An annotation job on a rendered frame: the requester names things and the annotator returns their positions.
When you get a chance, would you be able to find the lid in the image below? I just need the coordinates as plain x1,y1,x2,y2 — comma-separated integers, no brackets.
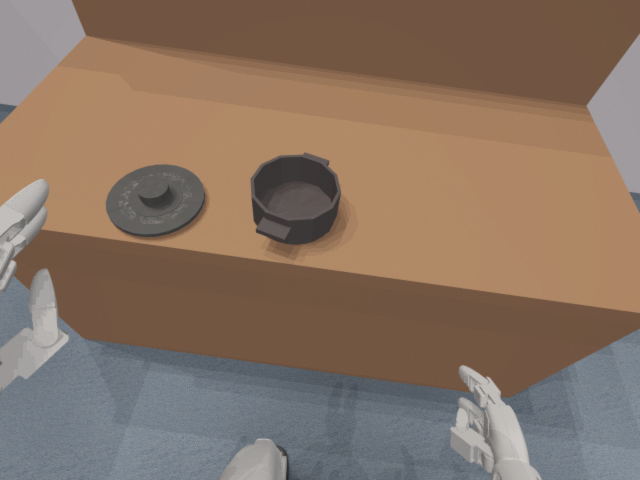
106,164,205,237

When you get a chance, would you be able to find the left robot thigh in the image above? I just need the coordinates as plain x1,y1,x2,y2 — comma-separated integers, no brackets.
218,444,287,480

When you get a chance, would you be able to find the robot right forearm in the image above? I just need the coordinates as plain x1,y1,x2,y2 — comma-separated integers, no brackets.
491,460,542,480

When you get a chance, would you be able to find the pot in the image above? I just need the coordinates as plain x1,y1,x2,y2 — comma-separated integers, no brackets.
250,152,341,245

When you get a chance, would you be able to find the right robot hand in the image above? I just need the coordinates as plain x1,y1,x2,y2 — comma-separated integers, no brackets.
450,365,530,476

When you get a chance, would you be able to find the left robot hand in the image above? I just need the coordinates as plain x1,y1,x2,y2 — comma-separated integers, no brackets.
0,179,69,394

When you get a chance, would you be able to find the table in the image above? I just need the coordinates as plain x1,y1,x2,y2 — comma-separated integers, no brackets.
0,0,640,398

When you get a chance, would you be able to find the knob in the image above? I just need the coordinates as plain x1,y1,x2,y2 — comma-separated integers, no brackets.
136,176,170,205

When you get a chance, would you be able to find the left robot shin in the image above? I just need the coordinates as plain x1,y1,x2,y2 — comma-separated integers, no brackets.
254,439,280,452

